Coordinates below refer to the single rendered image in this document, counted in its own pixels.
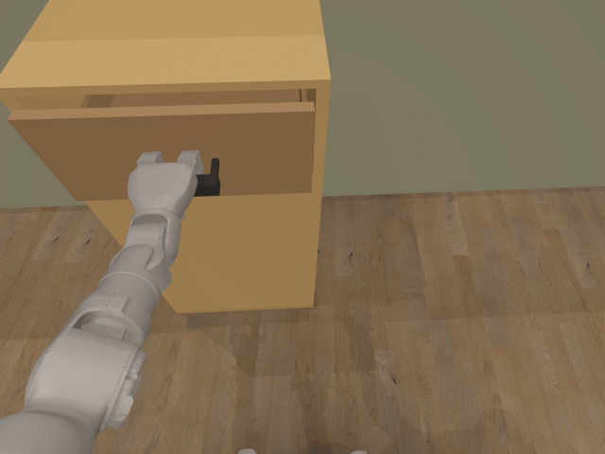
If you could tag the left robot upper arm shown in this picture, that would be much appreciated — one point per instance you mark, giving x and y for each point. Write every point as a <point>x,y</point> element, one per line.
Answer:
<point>88,384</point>

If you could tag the left robot hand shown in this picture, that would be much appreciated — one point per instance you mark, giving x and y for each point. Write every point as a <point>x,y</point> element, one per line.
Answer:
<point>168,186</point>

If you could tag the cabinet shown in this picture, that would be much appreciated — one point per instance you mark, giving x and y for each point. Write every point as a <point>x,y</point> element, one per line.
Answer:
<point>247,252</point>

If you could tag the left robot forearm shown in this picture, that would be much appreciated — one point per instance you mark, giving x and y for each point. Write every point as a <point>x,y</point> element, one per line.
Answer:
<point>124,300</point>

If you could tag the drawer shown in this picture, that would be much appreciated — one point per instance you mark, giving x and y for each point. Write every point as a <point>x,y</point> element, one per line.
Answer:
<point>263,139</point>

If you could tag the handle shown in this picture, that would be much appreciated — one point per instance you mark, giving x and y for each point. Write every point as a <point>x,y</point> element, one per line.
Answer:
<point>209,184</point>

